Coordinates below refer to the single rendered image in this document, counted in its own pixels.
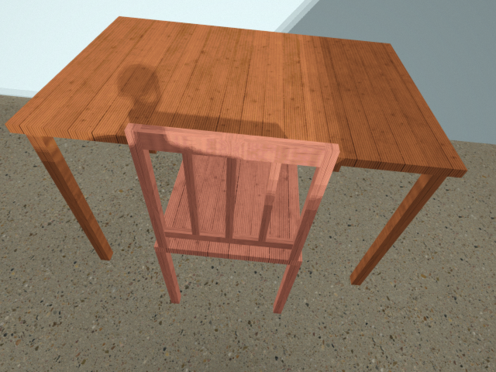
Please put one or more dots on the chair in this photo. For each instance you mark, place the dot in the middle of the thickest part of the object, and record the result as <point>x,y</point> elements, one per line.
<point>235,197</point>

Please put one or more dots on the table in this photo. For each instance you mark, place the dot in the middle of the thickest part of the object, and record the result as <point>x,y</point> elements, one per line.
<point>354,93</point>

